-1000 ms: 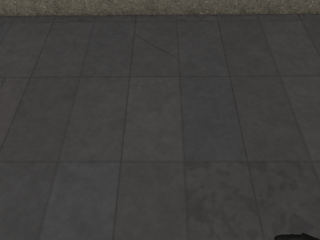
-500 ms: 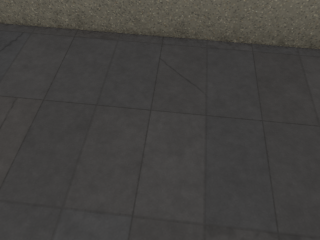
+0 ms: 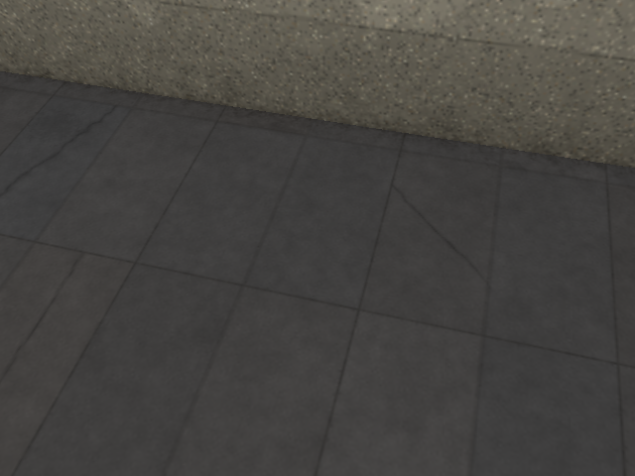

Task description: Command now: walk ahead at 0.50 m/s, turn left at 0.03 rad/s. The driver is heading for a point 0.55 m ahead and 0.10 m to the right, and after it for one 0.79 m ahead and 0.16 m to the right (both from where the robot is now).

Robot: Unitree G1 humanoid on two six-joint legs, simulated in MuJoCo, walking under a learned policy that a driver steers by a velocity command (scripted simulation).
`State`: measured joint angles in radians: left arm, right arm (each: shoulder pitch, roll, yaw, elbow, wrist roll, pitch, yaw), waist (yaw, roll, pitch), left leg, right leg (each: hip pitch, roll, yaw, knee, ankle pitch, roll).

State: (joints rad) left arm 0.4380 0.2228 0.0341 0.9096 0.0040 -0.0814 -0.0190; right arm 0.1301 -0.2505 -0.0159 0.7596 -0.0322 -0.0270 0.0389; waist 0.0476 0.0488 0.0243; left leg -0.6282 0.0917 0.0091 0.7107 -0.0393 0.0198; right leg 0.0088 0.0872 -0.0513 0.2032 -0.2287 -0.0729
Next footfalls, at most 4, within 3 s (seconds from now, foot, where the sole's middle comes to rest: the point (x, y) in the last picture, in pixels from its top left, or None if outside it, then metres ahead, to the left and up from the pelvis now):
0.14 left None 0.25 0.11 -0.78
0.70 right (391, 454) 0.54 -0.08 -0.78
1.30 left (326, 393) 0.67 0.06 -0.78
1.70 right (395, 470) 0.51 -0.08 -0.78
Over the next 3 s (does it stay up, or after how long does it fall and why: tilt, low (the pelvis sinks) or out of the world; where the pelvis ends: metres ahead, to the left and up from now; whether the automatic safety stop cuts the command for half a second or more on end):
stays up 0.66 -0.02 0.00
